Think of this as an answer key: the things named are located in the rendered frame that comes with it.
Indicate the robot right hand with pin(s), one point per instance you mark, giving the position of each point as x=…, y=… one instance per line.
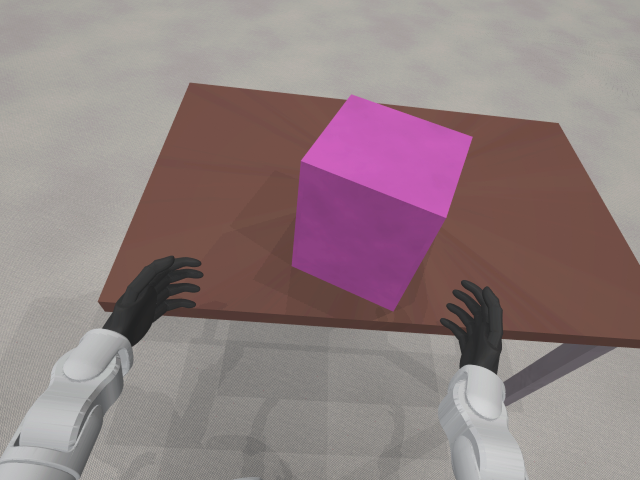
x=482, y=344

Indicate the left robot forearm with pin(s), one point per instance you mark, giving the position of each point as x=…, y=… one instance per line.
x=58, y=433

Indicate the carton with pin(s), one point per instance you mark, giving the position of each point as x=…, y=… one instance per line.
x=374, y=190

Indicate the right robot forearm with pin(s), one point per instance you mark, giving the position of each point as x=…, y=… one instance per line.
x=475, y=420

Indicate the table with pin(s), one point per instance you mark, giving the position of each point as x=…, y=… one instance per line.
x=525, y=220

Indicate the robot left hand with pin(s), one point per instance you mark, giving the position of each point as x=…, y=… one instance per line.
x=145, y=299

